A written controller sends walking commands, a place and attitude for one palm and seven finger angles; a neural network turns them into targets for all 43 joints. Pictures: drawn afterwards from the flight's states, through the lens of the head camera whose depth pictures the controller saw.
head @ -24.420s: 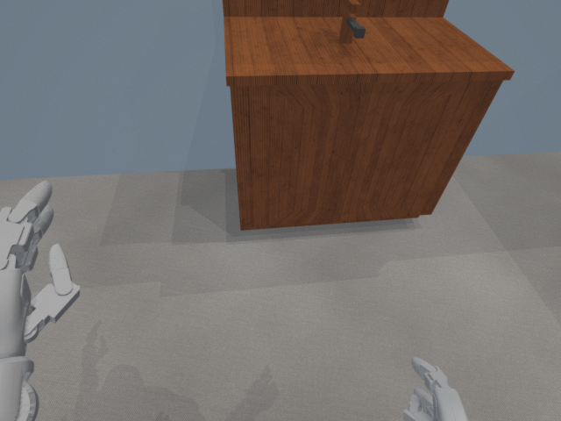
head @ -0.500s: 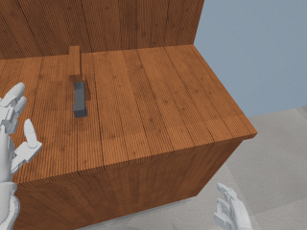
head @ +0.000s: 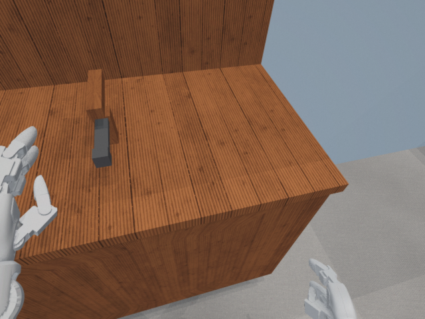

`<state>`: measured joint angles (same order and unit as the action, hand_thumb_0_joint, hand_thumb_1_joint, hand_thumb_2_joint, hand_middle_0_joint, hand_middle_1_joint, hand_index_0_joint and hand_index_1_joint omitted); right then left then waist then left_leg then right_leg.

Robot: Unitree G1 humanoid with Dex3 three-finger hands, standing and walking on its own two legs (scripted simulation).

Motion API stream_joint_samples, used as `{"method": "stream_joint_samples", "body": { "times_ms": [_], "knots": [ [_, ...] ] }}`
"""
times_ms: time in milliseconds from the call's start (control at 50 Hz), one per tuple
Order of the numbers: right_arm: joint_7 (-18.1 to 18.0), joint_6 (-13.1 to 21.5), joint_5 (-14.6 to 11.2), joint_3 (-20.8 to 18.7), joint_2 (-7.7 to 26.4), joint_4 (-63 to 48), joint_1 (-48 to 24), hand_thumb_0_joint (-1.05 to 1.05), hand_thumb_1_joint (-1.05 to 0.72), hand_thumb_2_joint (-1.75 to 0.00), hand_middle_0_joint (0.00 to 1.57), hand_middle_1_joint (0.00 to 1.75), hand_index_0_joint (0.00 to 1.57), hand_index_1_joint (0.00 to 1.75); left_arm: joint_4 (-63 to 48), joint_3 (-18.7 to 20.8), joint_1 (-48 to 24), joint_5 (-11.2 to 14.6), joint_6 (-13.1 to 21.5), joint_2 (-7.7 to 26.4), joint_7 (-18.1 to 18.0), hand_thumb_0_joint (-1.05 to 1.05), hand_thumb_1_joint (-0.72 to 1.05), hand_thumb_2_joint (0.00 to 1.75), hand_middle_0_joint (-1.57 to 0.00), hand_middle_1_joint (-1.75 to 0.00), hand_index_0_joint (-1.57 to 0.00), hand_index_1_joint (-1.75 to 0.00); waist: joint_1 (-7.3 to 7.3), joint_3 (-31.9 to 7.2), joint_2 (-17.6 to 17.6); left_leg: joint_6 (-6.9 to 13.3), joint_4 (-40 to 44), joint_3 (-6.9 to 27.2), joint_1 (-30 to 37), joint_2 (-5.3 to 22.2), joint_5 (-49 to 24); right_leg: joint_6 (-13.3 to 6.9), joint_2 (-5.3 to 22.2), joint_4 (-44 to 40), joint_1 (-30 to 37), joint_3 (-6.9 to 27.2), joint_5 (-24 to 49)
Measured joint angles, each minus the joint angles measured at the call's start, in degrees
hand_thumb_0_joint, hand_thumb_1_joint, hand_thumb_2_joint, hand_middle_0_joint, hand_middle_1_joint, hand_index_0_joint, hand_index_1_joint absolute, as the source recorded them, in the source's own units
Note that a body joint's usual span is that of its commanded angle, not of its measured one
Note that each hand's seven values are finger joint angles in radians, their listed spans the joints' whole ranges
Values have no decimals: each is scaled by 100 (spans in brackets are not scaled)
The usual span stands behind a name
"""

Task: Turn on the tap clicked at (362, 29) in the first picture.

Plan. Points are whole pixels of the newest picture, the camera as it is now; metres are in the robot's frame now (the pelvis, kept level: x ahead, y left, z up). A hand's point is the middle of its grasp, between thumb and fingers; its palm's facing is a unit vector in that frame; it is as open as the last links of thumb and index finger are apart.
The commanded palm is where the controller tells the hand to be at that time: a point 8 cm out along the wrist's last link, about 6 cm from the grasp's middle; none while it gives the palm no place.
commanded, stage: come to a stop and stand still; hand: left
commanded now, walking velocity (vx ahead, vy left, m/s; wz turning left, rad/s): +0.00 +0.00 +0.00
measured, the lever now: (102, 157) +0.36 +0.25 +0.10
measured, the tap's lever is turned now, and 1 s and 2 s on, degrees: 0 0 0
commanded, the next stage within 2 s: look again from close up in 1.26 s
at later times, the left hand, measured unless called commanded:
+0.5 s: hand (33, 169) +0.25 +0.27 +0.20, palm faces +0.47 -0.76 -0.44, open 7.4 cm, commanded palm +0.16 +0.27 +0.17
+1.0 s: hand (33, 218) +0.20 +0.26 +0.16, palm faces +0.40 -0.84 -0.37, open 7.4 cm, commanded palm +0.13 +0.29 +0.17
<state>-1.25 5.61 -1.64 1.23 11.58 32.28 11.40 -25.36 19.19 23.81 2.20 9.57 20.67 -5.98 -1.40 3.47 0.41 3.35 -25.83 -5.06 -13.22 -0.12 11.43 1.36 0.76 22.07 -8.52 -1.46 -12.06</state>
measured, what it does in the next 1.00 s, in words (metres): stands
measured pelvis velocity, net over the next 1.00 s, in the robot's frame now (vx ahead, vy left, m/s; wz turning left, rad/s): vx -0.01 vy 0.00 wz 0.06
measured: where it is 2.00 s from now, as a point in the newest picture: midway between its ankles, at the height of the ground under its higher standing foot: outside the picture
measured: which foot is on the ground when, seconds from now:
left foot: down 0.00-1.00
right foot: down 0.00-1.00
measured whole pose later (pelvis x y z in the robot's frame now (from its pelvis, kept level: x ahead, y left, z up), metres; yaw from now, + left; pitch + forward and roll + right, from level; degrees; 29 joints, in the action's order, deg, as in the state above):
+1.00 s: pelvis -0.01 +0.00 -0.01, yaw +3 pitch +1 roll -1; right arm 1.6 9.8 -1.3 0.7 11.4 34.1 11.1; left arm -26.9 21.5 22.8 5.2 16.6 24.7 -6.0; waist -1.7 5.4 2.8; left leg 3.6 -30.1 -2.5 -19.6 -2.2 11.7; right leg 1.7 2.9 29.3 -14.9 -4.2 -15.2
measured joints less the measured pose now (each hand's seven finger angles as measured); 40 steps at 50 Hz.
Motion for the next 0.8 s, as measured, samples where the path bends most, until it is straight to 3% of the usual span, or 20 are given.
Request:
{"method": "stream_joint_samples", "body": {
  "times_ms": [380, 420, 440, 500, 560, 640, 700, 800],
  "knots": [
    [-58, -6, -12, -61, 51, 25, -1, 1, -91, -90, 20, 30, 20, 30, -12, -13, 100, 66, -34, 23, -6, 1, 89, 90, -21, -30, -21, -31, 30, -6, -28, -76, 19, 28, -10, 55, 15, -75, -58, 23, -28, -20, -49],
    [-264, -20, -134, 82, 101, -272, 243, 1, -91, -90, 20, 30, 20, 30, 97, -25, -459, -12, 40, 517, 72, 1, 89, 90, -22, -30, -22, -31, -100, 18, 20, -77, -134, 111, -163, 19, 52, -67, -19, 273, -185, -108, -189],
    [-239, 40, -76, 105, 69, -267, 259, 1, -91, -90, 20, 30, 20, 30, 254, 122, -799, -53, 175, 724, 92, 1, 88, 90, -22, -30, -22, -31, -137, 41, 82, -88, -207, 131, -236, -6, 72, -86, 10, 447, -296, -129, -274],
    [22, 125, 100, 178, 20, -123, 128, 1, -91, -90, 20, 30, 20, 30, 556, 674, -1343, 20, 407, 999, 32, 1, 88, 90, -22, -30, -22, -31, -71, 19, 159, -127, -368, 139, -437, 22, 133, -127, -10, 629, -510, -132, -340],
    [267, 222, 133, 134, 31, -115, 126, 1, -90, -90, 20, 30, 20, 30, 360, 855, -992, 185, 564, 855, -24, 1, 89, 90, -21, -30, -21, -31, 71, -72, 131, -121, -434, 80, -529, 56, 196, -127, -38, 644, -605, -69, -348],
    [374, 365, 133, 19, 121, -43, 242, 1, -90, -90, 20, 30, 20, 30, -61, 442, -83, 265, 788, 538, 52, 1, 89, 90, -21, -30, -21, -30, 173, -90, 150, -79, -405, 35, -510, -9, 230, -70, 29, 679, -618, -26, -405],
    [317, 360, 143, -51, 177, 111, 289, 1, -90, -90, 20, 30, 20, 30, -7, 213, 228, 253, 842, 499, 129, 1, 89, 90, -21, -30, -21, -31, 167, -31, 186, -53, -411, 97, -536, -67, 223, -41, 82, 680, -608, -93, -428],
    [251, 316, 101, -99, 202, 308, 269, 1, -91, -90, 20, 30, 20, 30, 214, 296, 71, 303, 718, 592, 76, 1, 88, 90, -22, -30, -22, -31, 61, 128, 250, -21, -456, 228, -608, -142, 176, -12, 150, 698, -607, -232, -423]
  ]
}}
